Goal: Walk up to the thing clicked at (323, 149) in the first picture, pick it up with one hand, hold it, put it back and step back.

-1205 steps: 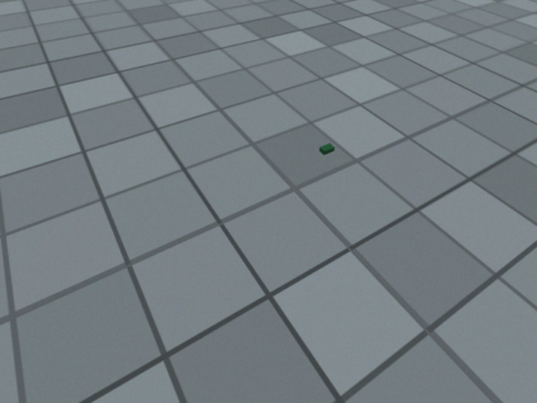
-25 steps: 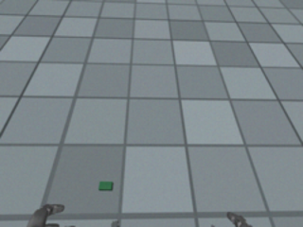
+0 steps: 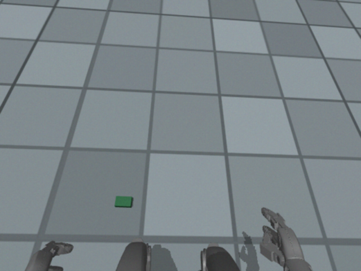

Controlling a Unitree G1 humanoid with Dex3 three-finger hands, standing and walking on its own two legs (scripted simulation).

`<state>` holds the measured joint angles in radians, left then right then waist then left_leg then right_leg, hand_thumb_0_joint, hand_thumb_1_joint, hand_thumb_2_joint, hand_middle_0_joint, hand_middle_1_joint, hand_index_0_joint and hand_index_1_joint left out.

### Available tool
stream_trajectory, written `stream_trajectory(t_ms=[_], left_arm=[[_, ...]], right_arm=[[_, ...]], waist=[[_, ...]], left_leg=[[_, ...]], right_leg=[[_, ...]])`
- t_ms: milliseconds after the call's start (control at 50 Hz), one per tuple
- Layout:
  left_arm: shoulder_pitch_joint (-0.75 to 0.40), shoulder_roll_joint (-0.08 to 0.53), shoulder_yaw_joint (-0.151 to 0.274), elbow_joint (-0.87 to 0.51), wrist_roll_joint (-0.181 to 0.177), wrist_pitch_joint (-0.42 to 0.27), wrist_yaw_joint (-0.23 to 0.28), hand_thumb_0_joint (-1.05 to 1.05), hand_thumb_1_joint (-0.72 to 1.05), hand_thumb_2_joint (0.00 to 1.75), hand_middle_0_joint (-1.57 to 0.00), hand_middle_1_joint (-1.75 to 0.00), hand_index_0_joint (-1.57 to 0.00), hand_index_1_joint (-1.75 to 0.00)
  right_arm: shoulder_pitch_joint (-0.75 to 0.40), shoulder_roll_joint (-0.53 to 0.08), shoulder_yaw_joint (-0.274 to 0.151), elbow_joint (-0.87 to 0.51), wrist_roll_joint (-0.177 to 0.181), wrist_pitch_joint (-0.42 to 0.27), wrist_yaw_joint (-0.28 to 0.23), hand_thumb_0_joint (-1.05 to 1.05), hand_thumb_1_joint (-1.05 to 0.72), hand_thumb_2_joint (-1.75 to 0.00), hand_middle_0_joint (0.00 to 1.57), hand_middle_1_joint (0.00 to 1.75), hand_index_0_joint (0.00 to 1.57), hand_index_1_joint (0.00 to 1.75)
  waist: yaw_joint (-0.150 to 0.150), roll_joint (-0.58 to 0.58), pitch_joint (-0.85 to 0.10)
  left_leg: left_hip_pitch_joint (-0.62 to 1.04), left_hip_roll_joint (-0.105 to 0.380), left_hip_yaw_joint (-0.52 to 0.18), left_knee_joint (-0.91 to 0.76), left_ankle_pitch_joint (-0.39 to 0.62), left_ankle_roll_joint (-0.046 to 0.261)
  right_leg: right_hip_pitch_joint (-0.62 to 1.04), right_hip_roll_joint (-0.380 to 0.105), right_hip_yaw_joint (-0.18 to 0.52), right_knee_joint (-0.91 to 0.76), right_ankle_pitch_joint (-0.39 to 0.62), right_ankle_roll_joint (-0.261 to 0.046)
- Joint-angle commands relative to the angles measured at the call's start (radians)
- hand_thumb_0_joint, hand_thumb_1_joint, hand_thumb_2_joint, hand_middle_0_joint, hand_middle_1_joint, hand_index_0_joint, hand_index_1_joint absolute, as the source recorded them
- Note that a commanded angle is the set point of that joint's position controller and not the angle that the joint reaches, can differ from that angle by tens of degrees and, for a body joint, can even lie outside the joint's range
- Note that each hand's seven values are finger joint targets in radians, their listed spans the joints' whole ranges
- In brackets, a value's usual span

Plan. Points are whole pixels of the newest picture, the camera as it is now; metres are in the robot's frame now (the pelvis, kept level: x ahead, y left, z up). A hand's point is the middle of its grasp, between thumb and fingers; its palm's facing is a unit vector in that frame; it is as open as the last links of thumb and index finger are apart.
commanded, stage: rise first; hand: left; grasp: from above
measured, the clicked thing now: (123, 201) +0.43 +0.24 -0.66
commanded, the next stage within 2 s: none
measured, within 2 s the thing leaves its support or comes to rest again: neither
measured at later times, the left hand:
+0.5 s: hand (84, 239) +0.23 +0.29 -0.33, palm faces -0.46 -0.47 -0.75, open 12.9 cm
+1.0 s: hand (97, 220) +0.31 +0.29 -0.45, palm faces -0.50 -0.13 -0.86, open 13.0 cm
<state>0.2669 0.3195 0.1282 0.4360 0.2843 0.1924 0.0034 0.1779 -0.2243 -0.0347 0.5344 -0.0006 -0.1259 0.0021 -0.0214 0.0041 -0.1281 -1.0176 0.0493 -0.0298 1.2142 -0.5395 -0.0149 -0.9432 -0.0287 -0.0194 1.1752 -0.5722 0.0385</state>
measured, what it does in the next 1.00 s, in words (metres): lowers itself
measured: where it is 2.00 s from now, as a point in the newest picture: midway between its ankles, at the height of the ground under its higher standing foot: outside the picture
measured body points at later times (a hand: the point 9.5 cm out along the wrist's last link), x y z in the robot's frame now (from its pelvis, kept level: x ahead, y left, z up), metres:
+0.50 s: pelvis -0.06 -0.01 -0.18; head +0.13 +0.01 +0.23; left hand +0.25 +0.31 -0.28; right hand +0.13 -0.27 -0.30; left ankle +0.02 +0.12 -0.64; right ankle -0.01 -0.15 -0.64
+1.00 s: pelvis -0.09 +0.00 -0.31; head +0.12 +0.03 +0.09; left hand +0.33 +0.30 -0.40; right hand -0.03 -0.29 -0.43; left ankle +0.02 +0.12 -0.64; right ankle -0.01 -0.15 -0.64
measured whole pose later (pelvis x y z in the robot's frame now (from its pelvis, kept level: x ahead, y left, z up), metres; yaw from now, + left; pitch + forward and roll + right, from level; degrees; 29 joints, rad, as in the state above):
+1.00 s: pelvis -0.09 +0.00 -0.31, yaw -6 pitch +32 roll -7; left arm -0.63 0.69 0.16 1.15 1.12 -0.35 0.24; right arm 0.14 -0.26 -0.03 0.77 -0.09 -0.01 0.10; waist -0.09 -0.01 -0.09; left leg -2.21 0.04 -0.14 2.27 -0.63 -0.03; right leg -2.10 0.02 -0.03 2.23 -0.70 0.05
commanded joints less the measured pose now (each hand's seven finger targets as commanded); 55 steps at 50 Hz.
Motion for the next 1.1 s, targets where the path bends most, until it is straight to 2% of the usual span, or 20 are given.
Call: stream_trajectory(t_ms=[0,80,200,340,440,480,540,580,620,680,700,720,740,880,920,960,980,1000,1020,1080], left_arm=[[0.011,0.178,0.064,-0.192,0.032,-0.026,0.023,0.0,-0.33,0.75,-0.41,-0.73,-0.39,-0.76],[-0.064,0.198,0.062,-0.104,0.09,-0.065,0.027,0.0,-0.36,0.77,-0.4,-0.73,-0.37,-0.76],[-0.235,0.234,0.04,-0.011,0.224,-0.196,0.044,0.0,-0.34,0.81,-0.36,-0.75,-0.33,-0.78],[-0.412,0.371,0.094,0.081,0.373,-0.307,0.101,0.0,-0.37,0.83,-0.33,-0.79,-0.31,-0.81],[-0.594,0.444,0.11,0.191,0.46,-0.349,0.113,0.0,-0.36,0.84,-0.31,-0.82,-0.3,-0.83],[-0.672,0.451,0.09,0.237,0.491,-0.375,0.111,0.0,-0.34,0.82,-0.33,-0.79,-0.32,-0.8],[-0.759,0.513,0.104,0.291,0.546,-0.415,0.117,0.0,-0.32,0.81,-0.33,-0.8,-0.32,-0.8],[-0.854,0.548,0.103,0.282,0.587,-0.442,0.128,0.0,-0.34,0.82,-0.33,-0.79,-0.32,-0.8],[-0.847,0.55,0.104,0.366,0.61,-0.455,0.144,0.0,-0.34,0.82,-0.31,-0.81,-0.31,-0.81],[-0.964,0.611,0.12,0.337,0.649,-0.489,0.168,0.0,-0.34,0.86,-0.28,-0.8,-0.27,-0.81],[-0.912,0.601,0.115,0.455,0.671,-0.485,0.173,0.0,-0.34,0.87,-0.26,-0.81,-0.25,-0.82],[-0.991,0.623,0.117,0.381,0.685,-0.502,0.185,0.0,-0.34,0.88,-0.26,-0.79,-0.24,-0.8],[-0.981,0.634,0.124,0.443,0.702,-0.508,0.193,0.0,-0.33,0.88,-0.25,-0.79,-0.23,-0.81],[-1.085,0.657,0.097,0.567,0.802,-0.551,0.261,0.0,-0.34,0.88,-0.26,-0.73,-0.25,-0.75],[-1.122,0.698,0.115,0.58,0.836,-0.554,0.283,0.0,-0.33,0.87,-0.27,-0.72,-0.25,-0.74],[-1.116,0.661,0.087,0.633,0.855,-0.556,0.298,0.0,-0.32,0.85,-0.27,-0.72,-0.26,-0.73],[-1.205,0.665,0.072,0.548,0.858,-0.567,0.305,0.0,-0.32,0.85,-0.28,-0.71,-0.26,-0.73],[-1.126,0.67,0.081,0.698,0.884,-0.555,0.31,0.0,-0.32,0.85,-0.28,-0.71,-0.26,-0.73],[-1.22,0.699,0.087,0.583,0.883,-0.568,0.32,0.0,-0.3,0.84,-0.29,-0.7,-0.27,-0.71],[-1.153,0.714,0.099,0.738,0.926,-0.558,0.335,0.0,-0.28,0.81,-0.3,-0.7,-0.29,-0.71]], right_arm=[[-0.001,-0.155,-0.063,-0.134,0.007,-0.056,-0.01,0.0,-0.96,-0.92,0.2,0.3,0.2,0.3],[-0.016,-0.166,-0.062,-0.109,0.006,-0.07,-0.002,0.0,-0.96,-0.92,0.2,0.3,0.2,0.3],[-0.042,-0.19,-0.075,-0.071,0.004,-0.092,0.024,0.0,-0.92,-0.91,0.2,0.3,0.2,0.3],[-0.044,-0.224,-0.095,-0.007,0.002,-0.078,0.037,0.0,-0.93,-0.91,0.2,0.3,0.2,0.3],[-0.02,-0.228,-0.1,0.039,-0.008,-0.048,0.048,0.0,-0.93,-0.91,0.2,0.3,0.2,0.3],[-0.005,-0.227,-0.105,0.057,-0.015,-0.034,0.053,0.0,-0.93,-0.91,0.2,0.3,0.2,0.3],[0.016,-0.235,-0.105,0.097,-0.021,-0.02,0.055,0.0,-0.93,-0.91,0.2,0.3,0.2,0.3],[0.03,-0.241,-0.107,0.103,-0.022,-0.01,0.056,0.0,-0.94,-0.91,0.2,0.3,0.2,0.3],[0.048,-0.238,-0.101,0.126,-0.027,0.006,0.059,0.0,-0.94,-0.91,0.2,0.3,0.2,0.3],[0.055,-0.246,-0.1,0.133,-0.037,0.029,0.064,0.0,-0.9,-0.9,0.2,0.3,0.2,0.3],[0.047,-0.24,-0.085,0.138,-0.04,0.037,0.065,0.0,-0.89,-0.9,0.2,0.3,0.2,0.3],[0.062,-0.25,-0.097,0.142,-0.043,0.045,0.067,0.0,-0.87,-0.9,0.2,0.3,0.2,0.3],[0.057,-0.251,-0.087,0.146,-0.048,0.051,0.069,0.0,-0.87,-0.89,0.2,0.3,0.2,0.3],[0.067,-0.26,-0.071,0.176,-0.078,0.084,0.079,0.0,-0.88,-0.9,0.2,0.3,0.2,0.3],[0.077,-0.263,-0.069,0.184,-0.085,0.093,0.081,0.0,-0.89,-0.9,0.2,0.3,0.2,0.3],[0.079,-0.269,-0.068,0.195,-0.096,0.099,0.086,0.0,-0.89,-0.9,0.2,0.3,0.2,0.3],[0.062,-0.262,-0.065,0.179,-0.099,0.098,0.087,0.0,-0.89,-0.9,0.2,0.3,0.2,0.3],[0.079,-0.264,-0.061,0.204,-0.102,0.104,0.088,0.0,-0.89,-0.9,0.2,0.3,0.2,0.3],[0.071,-0.266,-0.063,0.189,-0.104,0.104,0.09,0.0,-0.89,-0.9,0.2,0.3,0.2,0.3],[0.077,-0.26,-0.051,0.215,-0.119,0.115,0.096,0.0,-0.89,-0.9,0.2,0.3,0.2,0.3]], waist=[[-0.013,0.075,-0.267],[-0.024,0.059,-0.267],[-0.017,0.089,-0.374],[0.025,0.133,-0.55],[0.021,0.076,-0.607],[0.004,0.035,-0.589],[0.015,0.076,-0.602],[0.009,0.105,-0.66],[0.001,0.056,-0.617],[0.006,0.102,-0.638],[-0.004,0.084,-0.605],[-0.006,0.117,-0.629],[-0.013,0.122,-0.605],[-0.042,0.16,-0.555],[-0.037,0.177,-0.585],[-0.056,0.189,-0.546],[-0.054,0.21,-0.579],[-0.067,0.168,-0.55],[-0.061,0.202,-0.578],[-0.062,0.192,-0.537]], left_leg=[[0.182,-0.023,-0.003,-0.099,0.28,0.02],[0.067,-0.023,-0.011,0.006,0.247,0.023],[-0.081,-0.025,-0.026,0.174,0.196,0.019],[-0.198,-0.025,-0.022,0.357,0.231,0.018],[-0.361,-0.028,-0.002,0.5,0.167,0.033],[-0.452,-0.028,0.005,0.545,0.094,0.038],[-0.492,-0.025,0.005,0.584,0.0,0.034],[-0.49,-0.025,0.005,0.624,0.024,0.032],[-0.551,-0.027,0.0,0.65,0.0,0.037],[-0.568,-0.027,-0.005,0.678,-0.031,0.037],[-0.593,-0.027,-0.009,0.692,-0.055,0.039],[-0.596,-0.03,-0.006,0.698,-0.061,0.037],[-0.611,-0.03,-0.01,0.711,-0.073,0.038],[-0.664,-0.031,-0.033,0.762,-0.129,0.034],[-0.656,-0.034,-0.022,0.786,-0.088,0.032],[-0.657,-0.031,-0.033,0.798,-0.078,0.029],[-0.651,-0.035,-0.02,0.816,-0.051,0.029],[-0.675,-0.033,-0.024,0.833,-0.051,0.033],[-0.682,-0.038,-0.015,0.842,-0.035,0.033],[-0.711,-0.037,-0.017,0.853,-0.058,0.033]], right_leg=[[0.018,0.039,-0.03,-0.068,0.26,-0.052],[-0.118,0.04,-0.027,0.04,0.222,-0.055],[-0.341,0.037,-0.021,0.236,0.172,-0.058],[-0.517,0.045,-0.027,0.419,0.187,-0.064],[-0.577,0.053,-0.032,0.497,0.149,-0.059],[-0.605,0.056,-0.035,0.514,0.096,-0.057],[-0.683,0.06,-0.042,0.562,0.011,-0.062],[-0.699,0.061,-0.049,0.602,0.032,-0.064],[-0.73,0.065,-0.061,0.618,0.006,-0.062],[-0.775,0.067,-0.071,0.661,-0.023,-0.066],[-0.808,0.069,-0.077,0.673,-0.048,-0.065],[-0.811,0.07,-0.078,0.687,-0.053,-0.069],[-0.836,0.069,-0.082,0.701,-0.062,-0.068],[-0.954,0.073,-0.111,0.787,-0.097,-0.074],[-0.956,0.075,-0.11,0.796,-0.072,-0.077],[-1.001,0.072,-0.121,0.827,-0.056,-0.076],[-0.987,0.072,-0.115,0.821,-0.032,-0.077],[-1.004,0.076,-0.12,0.829,-0.034,-0.076],[-0.983,0.073,-0.116,0.833,-0.021,-0.075],[-1.012,0.076,-0.124,0.851,-0.043,-0.076]])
